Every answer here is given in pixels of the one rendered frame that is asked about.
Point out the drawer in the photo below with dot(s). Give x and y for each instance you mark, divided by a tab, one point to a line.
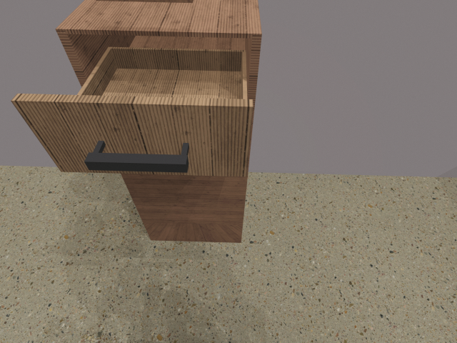
151	101

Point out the cabinet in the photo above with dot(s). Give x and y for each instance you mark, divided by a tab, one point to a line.
183	208

